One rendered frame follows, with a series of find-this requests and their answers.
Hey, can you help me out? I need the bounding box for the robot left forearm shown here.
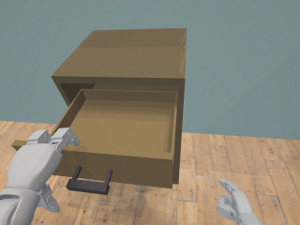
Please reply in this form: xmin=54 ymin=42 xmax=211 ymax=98
xmin=0 ymin=187 xmax=40 ymax=225

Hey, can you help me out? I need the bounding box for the robot left hand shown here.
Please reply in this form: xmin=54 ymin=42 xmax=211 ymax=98
xmin=7 ymin=127 xmax=81 ymax=213

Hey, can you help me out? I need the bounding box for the drawer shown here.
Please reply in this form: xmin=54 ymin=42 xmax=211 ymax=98
xmin=11 ymin=88 xmax=178 ymax=189

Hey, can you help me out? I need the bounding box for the robot right forearm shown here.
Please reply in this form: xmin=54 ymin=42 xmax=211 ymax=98
xmin=237 ymin=213 xmax=262 ymax=225

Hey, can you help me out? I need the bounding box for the handle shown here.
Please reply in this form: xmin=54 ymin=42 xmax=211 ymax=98
xmin=66 ymin=165 xmax=113 ymax=195

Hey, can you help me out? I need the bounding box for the cabinet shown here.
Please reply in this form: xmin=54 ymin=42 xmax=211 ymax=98
xmin=51 ymin=27 xmax=187 ymax=185

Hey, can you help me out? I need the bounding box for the robot right hand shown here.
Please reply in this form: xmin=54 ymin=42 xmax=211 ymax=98
xmin=217 ymin=178 xmax=254 ymax=224

